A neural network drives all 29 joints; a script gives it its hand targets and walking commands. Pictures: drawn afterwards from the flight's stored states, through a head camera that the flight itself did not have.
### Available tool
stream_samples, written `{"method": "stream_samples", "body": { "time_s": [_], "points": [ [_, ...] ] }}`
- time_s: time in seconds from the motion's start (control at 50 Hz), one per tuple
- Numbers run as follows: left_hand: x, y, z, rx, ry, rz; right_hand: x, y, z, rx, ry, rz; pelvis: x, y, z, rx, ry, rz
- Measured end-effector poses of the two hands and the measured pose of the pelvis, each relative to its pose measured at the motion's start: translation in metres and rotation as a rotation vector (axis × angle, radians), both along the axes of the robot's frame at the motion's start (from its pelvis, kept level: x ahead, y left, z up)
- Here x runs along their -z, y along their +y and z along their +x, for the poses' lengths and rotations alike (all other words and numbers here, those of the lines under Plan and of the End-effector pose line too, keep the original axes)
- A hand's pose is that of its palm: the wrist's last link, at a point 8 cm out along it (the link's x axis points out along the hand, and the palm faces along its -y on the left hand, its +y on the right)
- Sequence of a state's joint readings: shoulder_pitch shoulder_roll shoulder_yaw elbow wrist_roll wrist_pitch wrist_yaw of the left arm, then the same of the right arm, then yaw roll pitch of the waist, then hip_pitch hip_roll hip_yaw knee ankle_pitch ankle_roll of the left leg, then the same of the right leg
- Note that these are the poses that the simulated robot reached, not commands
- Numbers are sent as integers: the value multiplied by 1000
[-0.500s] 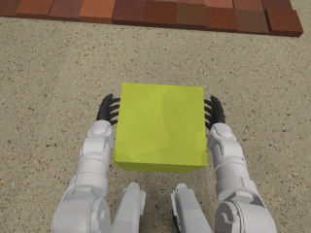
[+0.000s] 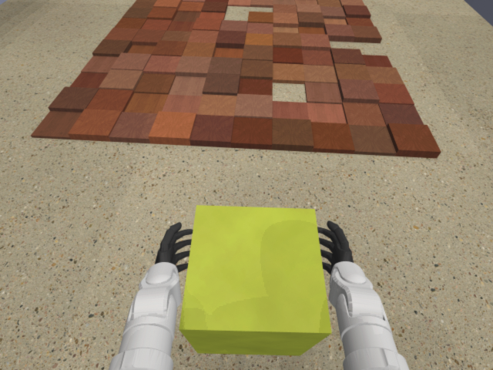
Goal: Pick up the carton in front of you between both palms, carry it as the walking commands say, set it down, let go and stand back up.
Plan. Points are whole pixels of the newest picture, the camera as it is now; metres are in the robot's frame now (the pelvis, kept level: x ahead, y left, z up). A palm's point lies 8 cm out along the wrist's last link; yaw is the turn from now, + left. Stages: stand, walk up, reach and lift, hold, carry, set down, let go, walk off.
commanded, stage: reach and lift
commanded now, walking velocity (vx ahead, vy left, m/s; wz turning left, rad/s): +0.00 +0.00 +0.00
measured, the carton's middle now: (252, 286) +0.30 +0.00 -0.09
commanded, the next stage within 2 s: hold in 1.24 s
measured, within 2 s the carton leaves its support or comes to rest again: neither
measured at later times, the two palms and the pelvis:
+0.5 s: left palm (156, 262) +0.28 +0.15 +0.05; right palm (356, 259) +0.28 -0.15 +0.05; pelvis -0.01 +0.00 +0.03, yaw +0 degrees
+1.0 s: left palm (156, 252) +0.29 +0.15 +0.06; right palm (358, 249) +0.29 -0.15 +0.07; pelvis +0.00 +0.00 +0.03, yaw +0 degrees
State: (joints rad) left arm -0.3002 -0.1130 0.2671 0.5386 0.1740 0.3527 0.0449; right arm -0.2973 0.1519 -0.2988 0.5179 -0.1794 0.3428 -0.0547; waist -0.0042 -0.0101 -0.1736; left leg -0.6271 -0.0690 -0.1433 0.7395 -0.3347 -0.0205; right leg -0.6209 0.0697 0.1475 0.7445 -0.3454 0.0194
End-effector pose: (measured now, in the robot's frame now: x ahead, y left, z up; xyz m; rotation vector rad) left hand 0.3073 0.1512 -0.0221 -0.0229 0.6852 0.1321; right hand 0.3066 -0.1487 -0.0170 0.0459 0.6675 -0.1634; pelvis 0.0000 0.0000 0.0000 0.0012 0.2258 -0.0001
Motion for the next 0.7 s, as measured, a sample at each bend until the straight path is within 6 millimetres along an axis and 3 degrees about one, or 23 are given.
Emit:
{"method": "stream_samples", "body": {
  "time_s": [0.26,0.52,0.7],
  "points": [
    [-68,-3,-18,12,-17,32,-67,-3,-15,-38,-17,-35,-29,-1,6,4,-224,1],
    [-73,-2,-25,12,9,33,-72,-2,-22,-41,9,-36,-29,0,-13,2,-283,1],
    [-79,-1,-21,12,-2,30,-78,-2,-18,-38,-3,-37,-30,1,-11,3,-286,0]
  ]
}}
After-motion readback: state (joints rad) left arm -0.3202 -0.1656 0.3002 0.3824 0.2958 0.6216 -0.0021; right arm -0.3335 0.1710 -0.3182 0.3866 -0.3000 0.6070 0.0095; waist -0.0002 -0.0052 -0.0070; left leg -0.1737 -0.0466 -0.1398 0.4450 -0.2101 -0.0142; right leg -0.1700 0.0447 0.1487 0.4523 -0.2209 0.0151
